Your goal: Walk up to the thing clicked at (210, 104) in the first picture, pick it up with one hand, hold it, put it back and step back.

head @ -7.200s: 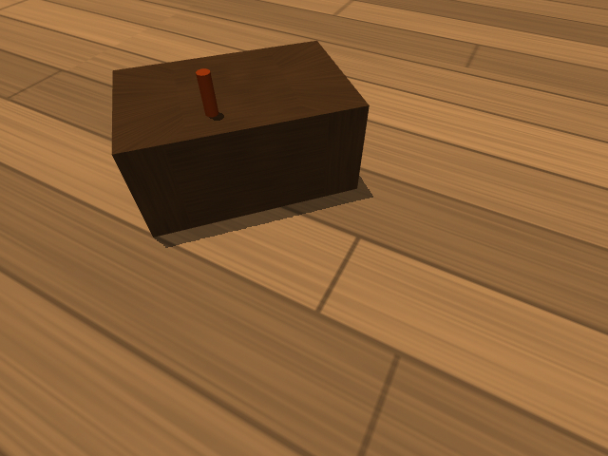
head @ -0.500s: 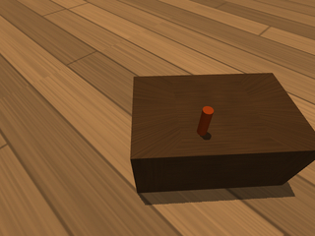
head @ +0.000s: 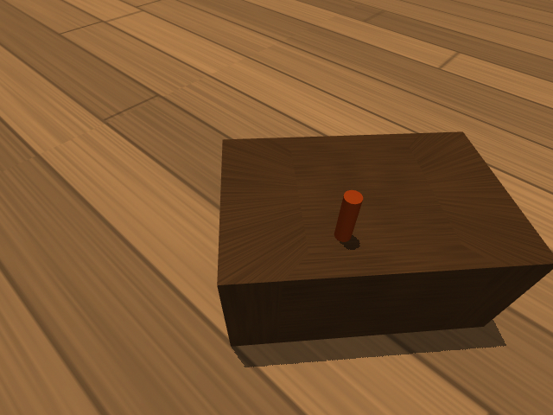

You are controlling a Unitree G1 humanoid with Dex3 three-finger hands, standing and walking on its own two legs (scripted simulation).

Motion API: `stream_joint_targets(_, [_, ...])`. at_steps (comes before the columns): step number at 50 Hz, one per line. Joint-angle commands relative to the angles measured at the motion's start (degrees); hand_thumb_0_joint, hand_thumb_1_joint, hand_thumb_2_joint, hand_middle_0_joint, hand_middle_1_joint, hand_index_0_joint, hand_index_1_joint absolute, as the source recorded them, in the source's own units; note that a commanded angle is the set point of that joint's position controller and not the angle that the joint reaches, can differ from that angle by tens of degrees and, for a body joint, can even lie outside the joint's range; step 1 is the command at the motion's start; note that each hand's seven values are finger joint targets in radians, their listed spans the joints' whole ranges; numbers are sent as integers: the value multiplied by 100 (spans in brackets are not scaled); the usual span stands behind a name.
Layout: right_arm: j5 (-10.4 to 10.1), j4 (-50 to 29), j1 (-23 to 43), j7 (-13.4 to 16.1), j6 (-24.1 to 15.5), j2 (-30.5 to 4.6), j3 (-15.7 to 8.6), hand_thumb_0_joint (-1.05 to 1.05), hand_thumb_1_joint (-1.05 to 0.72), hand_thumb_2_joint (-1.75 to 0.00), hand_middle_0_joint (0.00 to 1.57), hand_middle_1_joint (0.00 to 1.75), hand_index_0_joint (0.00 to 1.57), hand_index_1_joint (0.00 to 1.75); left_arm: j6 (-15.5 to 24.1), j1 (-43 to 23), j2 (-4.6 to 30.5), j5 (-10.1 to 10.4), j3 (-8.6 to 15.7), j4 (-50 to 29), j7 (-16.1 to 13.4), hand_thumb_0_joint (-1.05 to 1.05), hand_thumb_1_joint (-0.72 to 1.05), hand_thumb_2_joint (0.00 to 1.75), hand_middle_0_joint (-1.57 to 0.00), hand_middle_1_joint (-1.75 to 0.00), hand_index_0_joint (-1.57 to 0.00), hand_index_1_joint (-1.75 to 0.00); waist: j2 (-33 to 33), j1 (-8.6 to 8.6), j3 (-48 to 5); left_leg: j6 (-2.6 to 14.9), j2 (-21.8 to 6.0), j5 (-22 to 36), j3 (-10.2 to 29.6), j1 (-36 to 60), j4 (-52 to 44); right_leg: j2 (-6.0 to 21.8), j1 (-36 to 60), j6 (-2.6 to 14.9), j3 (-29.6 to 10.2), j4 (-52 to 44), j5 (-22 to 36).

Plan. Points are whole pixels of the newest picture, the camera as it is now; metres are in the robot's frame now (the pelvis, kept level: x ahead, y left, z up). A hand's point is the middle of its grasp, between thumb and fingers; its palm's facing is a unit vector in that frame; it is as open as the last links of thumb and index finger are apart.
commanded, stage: walk up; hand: right
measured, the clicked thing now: (347, 217) +0.65 -0.19 -0.24
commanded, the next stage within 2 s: stand in 1.92 s
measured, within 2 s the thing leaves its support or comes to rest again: neither
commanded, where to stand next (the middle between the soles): +0.19 -0.05 m, yaw +3 degrees
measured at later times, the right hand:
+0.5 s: hand (476, 399) +0.18 -0.32 -0.16, palm faces -0.12 +0.92 -0.37, open 7.4 cm
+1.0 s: hand (433, 323) +0.31 -0.29 -0.16, palm faces -0.09 +0.95 -0.31, open 7.4 cm
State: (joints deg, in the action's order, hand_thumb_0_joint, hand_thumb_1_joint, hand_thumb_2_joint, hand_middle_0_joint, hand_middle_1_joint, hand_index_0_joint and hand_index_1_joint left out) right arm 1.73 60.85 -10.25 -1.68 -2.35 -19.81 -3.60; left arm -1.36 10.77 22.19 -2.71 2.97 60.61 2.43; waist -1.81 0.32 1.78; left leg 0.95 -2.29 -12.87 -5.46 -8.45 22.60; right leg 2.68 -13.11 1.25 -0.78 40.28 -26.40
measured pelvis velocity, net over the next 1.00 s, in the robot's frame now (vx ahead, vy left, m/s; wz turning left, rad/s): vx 0.17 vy -0.06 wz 0.06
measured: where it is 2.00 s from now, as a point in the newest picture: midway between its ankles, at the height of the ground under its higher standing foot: outside the picture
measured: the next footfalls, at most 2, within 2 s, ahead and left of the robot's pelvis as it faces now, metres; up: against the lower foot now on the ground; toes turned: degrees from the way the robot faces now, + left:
right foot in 0.16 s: +0.18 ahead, -0.19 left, +0.00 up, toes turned +3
left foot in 0.54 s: +0.25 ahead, +0.08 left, +0.00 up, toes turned +4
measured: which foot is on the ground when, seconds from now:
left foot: down 0.00-0.16, up 0.18-0.52, down 0.54-1.00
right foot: up 0.00-0.14, down 0.16-1.00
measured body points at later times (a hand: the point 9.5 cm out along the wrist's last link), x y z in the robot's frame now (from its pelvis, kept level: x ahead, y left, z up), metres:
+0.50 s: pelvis +0.12 -0.06 -0.01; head +0.14 -0.06 +0.44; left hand +0.13 +0.26 -0.13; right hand +0.19 -0.37 -0.13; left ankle +0.20 +0.08 -0.73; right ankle +0.08 -0.17 -0.74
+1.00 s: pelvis +0.17 -0.06 -0.01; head +0.20 -0.07 +0.44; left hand +0.24 +0.27 -0.12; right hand +0.32 -0.34 -0.14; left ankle +0.21 +0.08 -0.74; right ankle +0.14 -0.19 -0.74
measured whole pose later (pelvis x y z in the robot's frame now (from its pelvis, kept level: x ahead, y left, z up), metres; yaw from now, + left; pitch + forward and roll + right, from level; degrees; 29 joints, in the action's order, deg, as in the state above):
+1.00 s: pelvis +0.17 -0.06 -0.01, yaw +3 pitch -2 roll +0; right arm -0.2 58.4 -2.8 -1.1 0.9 -20.7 -1.0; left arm 1.2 6.5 21.4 -0.1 0.7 59.5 -0.7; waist 1.7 -1.3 5.5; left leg -0.8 -1.4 -12.1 0.0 -15.5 29.6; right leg 1.7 -7.3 -1.3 0.5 28.9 -19.6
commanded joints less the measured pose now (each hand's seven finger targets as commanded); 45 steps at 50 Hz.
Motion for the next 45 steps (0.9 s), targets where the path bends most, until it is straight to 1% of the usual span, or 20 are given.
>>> stream_joint_targets(1, [65, -659, 10, 131, -186, -1957, -507, 0, -90, -90, 20, 30, 20, 30, 191, -174, 1146, 94, 346, -761, 143, 0, 90, 90, -20, -30, -20, -30, 997, 31, 437, 1181, -1810, -1842, 1894, 425, -1401, 465, -1634, 80, -374, 427, -106])
stream_joint_targets(4, [103, -907, 202, 76, -157, -1874, -525, 0, -90, -90, 20, 30, 20, 30, 212, 154, 1089, 43, 424, -759, 241, 0, 90, 90, -20, -30, -20, -30, 1245, -126, 187, 938, -1384, -1417, 1095, -437, -1019, 255, -253, 2, 117, -363, 426])
stream_joint_targets(7, [131, -1083, 390, 93, -18, -1434, -411, 0, -90, -90, 20, 30, 20, 30, 285, 1451, 1286, 27, 595, -376, 157, 0, 90, 90, -20, -30, -20, -30, 27, -772, -115, 494, -540, -2246, 241, -1959, 1047, -217, 1868, -41, 503, -1052, 993])
stream_joint_targets(8, [127, -1176, 232, 101, 17, -992, -240, 0, -90, -90, 20, 30, 20, 30, 316, 2032, 1735, -17, 756, -368, 71, 0, 90, 90, -20, -30, -20, -30, -1606, -1085, -29, 302, 120, -2803, -217, -2888, 2950, 407, 2150, 117, -611, -2099, -590])
stream_joint_targets(9, [-16, -1325, 182, 99, 67, -952, -212, 0, -90, -90, 20, 30, 20, 30, 363, 1636, 2235, -71, 809, -702, 22, 0, 90, 90, -20, -30, -20, -30, -1947, -933, 340, 56, 685, -2481, 770, -3244, 4172, 1878, 844, 681, -3544, -3671, -3045])
stream_joint_targets(10, [-29, -1251, 143, 97, 61, -1506, -358, 0, -90, -90, 20, 30, 20, 30, 352, 780, 2261, -9, 754, -1048, 19, 0, 90, 90, -20, -30, -20, -30, -971, -558, 927, 24, 190, -1820, 1380, -2831, 4270, 2170, -106, 1184, -3791, -3787, -3410])
stream_joint_targets(12, [-143, -920, -621, 48, 7, -1689, -399, 0, -90, -90, 20, 30, 20, 30, 414, 179, 1789, 115, 640, -1198, -32, 0, 90, 90, -20, -30, -20, -30, -472, -66, 882, 19, -142, -1042, 1357, -2698, 4128, 1554, 58, 1064, -2360, -3410, -1970])
stream_joint_targets(14, [-117, -801, -1005, 4, 23, -1500, -345, 0, -90, -90, 20, 30, 20, 30, 477, 227, 1560, 138, 585, -1281, -54, 0, 90, 90, -20, -30, -20, -30, -548, -48, 604, -56, -149, -706, 1254, -2092, 3738, 1318, -71, 986, -1545, -3215, -823])
stream_joint_targets(18, [-40, -1045, -875, -67, 109, -1301, -302, 0, -90, -90, 20, 30, 20, 30, 569, 386, 1509, 117, 530, -1359, -154, 0, 90, 90, -20, -30, -20, -30, -470, -124, 760, -149, -212, -618, 1178, -1984, 2652, 1333, 99, 1060, -785, -2945, 740])
stream_joint_targets(23, [-55, -1157, -653, 42, 48, -1110, -198, 0, -90, -90, 20, 30, 20, 30, 486, 405, 1424, 166, 388, -1392, -238, 0, 90, 90, -20, -30, -20, -30, -496, -136, 32, -16, -26, 98, 451, -884, 1272, 1219, 395, 912, 42, -1396, 4399])
stream_joint_targets(25, [-38, -1060, -883, 114, -22, -1236, -242, 0, -90, -90, 20, 30, 20, 30, 399, 328, 1259, 251, 277, -1424, -272, 0, 90, 90, -20, -30, -20, -30, -18, 68, -224, 167, 126, 1189, 383, -67, 512, 895, 84, 574, 306, -376, 3960])
stream_joint_targets(26, [3, -1087, -926, 166, -54, -1573, -322, 0, -90, -90, 20, 30, 20, 30, 372, 498, 1005, 311, 195, -1445, -281, 0, 90, 90, -20, -30, -20, -30, 731, 98, -475, 390, -374, 2171, 1034, 394, 332, 484, -248, 287, 518, 351, 3278])
stream_joint_targets(27, [19, -1258, -796, 210, -96, -1833, -341, 0, -90, -90, 20, 30, 20, 30, 322, 720, 733, 415, 122, -1441, -287, 0, 90, 90, -20, -30, -20, -30, 1385, 9, -750, 942, -1386, 2799, 2588, 709, 155, -168, -795, -30, 522, 1118, 1483])
stream_joint_targets(28, [-121, -1325, -650, 215, -102, -1866, -294, 0, -90, -90, 20, 30, 20, 30, 195, 847, 975, 424, 201, -1231, -323, 0, 90, 90, -20, -30, -20, -30, 1195, -27, -878, 1554, -1860, 2379, 3263, 123, 36, -228, -376, -6, -17, 1431, -893])
stream_joint_targets(29, [-144, -1267, -432, 227, -59, -1792, -296, 0, -90, -90, 20, 30, 20, 30, 167, 617, 1111, 369, 195, -1157, -339, 0, 90, 90, -20, -30, -20, -30, 912, -50, -717, 1512, -1709, 1687, 3002, -319, -60, -93, -321, 52, -205, 1474, -1203])
stream_joint_targets(35, [-173, -1285, 470, 210, 169, -1323, -44, 0, -90, -90, 20, 30, 20, 30, 331, 842, 1003, 245, 150, -560, -402, 0, 90, 90, -20, -30, -20, -30, 950, -363, -373, 558, -911, 1187, 1538, -1179, 821, -40, 674, -7, -22, -1570, 1295])
stream_joint_targets(37, [-253, -1219, 363, 174, 216, -1078, 4, 0, -90, -90, 20, 30, 20, 30, 443, 25, 1767, 148, 280, -786, -414, 0, 90, 90, -20, -30, -20, -30, -295, -32, -128, 25, -5, -5, 932, -1073, 1312, 1326, -183, 643, -1755, -2144, 1620])
stream_joint_targets(38, [-218, -1010, 233, 187, 234, -1196, -70, 0, -90, -90, 20, 30, 20, 30, 435, -485, 1705, 178, 215, -867, -379, 0, 90, 90, -20, -30, -20, -30, -273, 166, -4, -26, -100, -659, 854, -371, 1323, 1384, -737, 805, -1511, -1785, 1930])
stream_joint_targets(41, [-202, -886, 609, 126, 122, -1279, -49, 0, -90, -90, 20, 30, 20, 30, 451, -383, 1240, 247, 62, -672, -371, 0, 90, 90, -20, -30, -20, -30, -17, 9, -321, 249, -433, 1541, 1117, 24, 812, 510, -230, 108, -428, -1516, 2480])
stream_joint_targets(45, [-226, -733, 750, 124, 150, -1214, 11, 0, -90, -90, 20, 30, 20, 30, 444, -374, 1254, 299, 72, -492, -393, 0, 90, 90, -20, -30, -20, -30, -150, -81, -653, 261, -455, 2464, 933, 123, 786, 505, 525, -2, -284, -1413, 3734])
